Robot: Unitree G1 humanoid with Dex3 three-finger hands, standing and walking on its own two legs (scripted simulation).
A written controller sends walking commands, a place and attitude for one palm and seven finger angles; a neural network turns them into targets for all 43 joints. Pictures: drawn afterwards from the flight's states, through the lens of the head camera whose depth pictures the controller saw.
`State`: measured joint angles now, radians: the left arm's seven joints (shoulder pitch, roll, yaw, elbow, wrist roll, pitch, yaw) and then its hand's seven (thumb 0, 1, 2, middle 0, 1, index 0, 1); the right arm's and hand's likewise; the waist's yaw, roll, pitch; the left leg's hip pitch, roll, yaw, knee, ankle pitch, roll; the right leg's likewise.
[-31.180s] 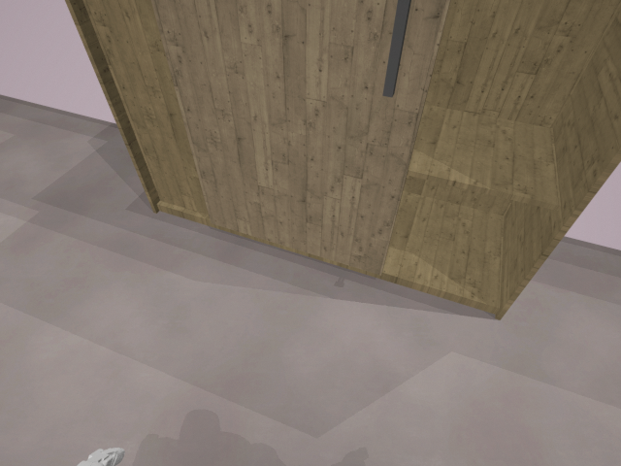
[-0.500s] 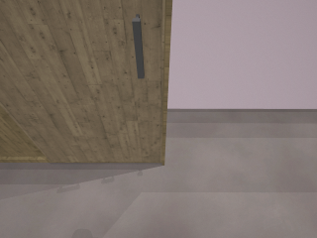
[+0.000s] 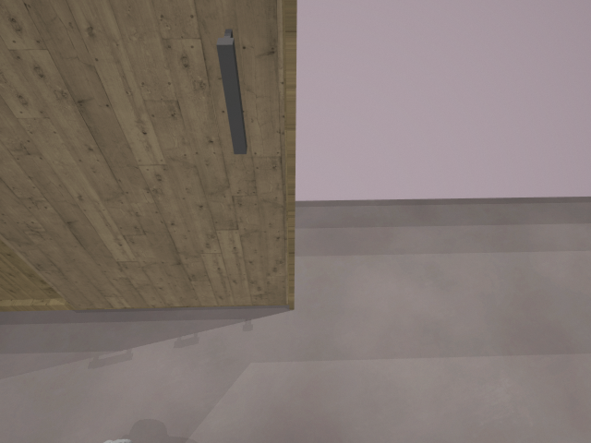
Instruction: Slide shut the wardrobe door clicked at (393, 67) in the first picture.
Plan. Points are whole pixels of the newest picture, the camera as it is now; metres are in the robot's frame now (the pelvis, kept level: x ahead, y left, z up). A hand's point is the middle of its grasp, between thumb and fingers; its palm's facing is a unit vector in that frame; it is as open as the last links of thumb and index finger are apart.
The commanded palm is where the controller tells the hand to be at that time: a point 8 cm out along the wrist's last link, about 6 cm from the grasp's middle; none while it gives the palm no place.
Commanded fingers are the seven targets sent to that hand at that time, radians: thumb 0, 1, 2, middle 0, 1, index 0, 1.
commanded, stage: look to check the result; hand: left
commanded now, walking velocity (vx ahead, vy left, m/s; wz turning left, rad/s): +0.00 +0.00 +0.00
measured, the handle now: (235, 96) +0.63 +0.14 +0.13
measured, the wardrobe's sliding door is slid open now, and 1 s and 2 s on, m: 0.00 0.00 0.00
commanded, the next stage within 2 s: stand and wait in 0.34 s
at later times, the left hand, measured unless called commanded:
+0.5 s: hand out of the picture +0.09 +0.23 -0.16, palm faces -0.03 -0.95 -0.32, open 7.4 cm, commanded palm none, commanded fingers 0.00 0.90 0.90 -0.20 -0.30 -0.20 -0.30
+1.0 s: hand out of the picture +0.08 +0.24 -0.16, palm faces -0.05 -0.95 -0.32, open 7.4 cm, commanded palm none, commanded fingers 0.00 0.90 0.90 -0.20 -0.30 -0.20 -0.30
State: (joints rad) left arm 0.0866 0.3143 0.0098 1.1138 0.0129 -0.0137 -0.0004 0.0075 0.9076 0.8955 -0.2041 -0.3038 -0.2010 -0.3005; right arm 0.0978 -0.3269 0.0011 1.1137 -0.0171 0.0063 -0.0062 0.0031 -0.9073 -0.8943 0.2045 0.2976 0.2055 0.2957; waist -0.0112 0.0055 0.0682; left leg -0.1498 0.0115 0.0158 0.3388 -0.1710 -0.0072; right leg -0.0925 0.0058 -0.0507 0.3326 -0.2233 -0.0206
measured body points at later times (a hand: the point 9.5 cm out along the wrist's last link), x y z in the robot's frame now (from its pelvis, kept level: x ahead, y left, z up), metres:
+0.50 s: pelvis +0.01 -0.01 +0.00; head +0.03 -0.01 +0.45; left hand +0.09 +0.28 -0.14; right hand +0.08 -0.29 -0.14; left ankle +0.01 +0.12 -0.75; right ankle -0.03 -0.10 -0.75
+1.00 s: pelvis +0.01 +0.00 +0.00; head +0.03 -0.01 +0.45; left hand +0.09 +0.28 -0.14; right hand +0.06 -0.29 -0.14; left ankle +0.01 +0.12 -0.75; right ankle -0.03 -0.10 -0.75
